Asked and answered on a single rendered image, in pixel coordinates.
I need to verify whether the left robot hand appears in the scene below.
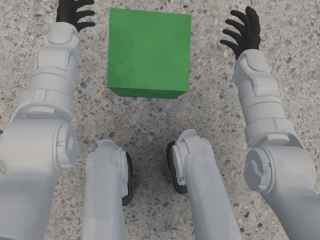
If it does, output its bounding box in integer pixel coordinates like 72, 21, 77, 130
56, 0, 96, 33

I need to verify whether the right robot hand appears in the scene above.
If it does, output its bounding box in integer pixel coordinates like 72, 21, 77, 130
219, 6, 261, 61

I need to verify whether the robot right shin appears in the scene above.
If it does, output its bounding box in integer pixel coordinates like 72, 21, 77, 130
176, 129, 215, 185

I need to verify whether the robot right upper arm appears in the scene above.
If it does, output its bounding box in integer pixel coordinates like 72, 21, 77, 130
243, 145, 320, 240

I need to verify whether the robot left forearm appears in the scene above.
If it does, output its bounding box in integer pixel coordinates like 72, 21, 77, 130
0, 22, 83, 167

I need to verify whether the robot left thigh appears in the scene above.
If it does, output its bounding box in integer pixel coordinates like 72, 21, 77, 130
80, 146, 128, 240

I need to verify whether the carton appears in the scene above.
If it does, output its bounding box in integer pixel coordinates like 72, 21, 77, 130
107, 7, 192, 99

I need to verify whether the robot right forearm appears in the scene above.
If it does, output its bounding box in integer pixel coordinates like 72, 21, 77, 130
232, 49, 317, 182

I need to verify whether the robot left upper arm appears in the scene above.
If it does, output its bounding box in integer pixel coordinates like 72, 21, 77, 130
0, 119, 79, 240

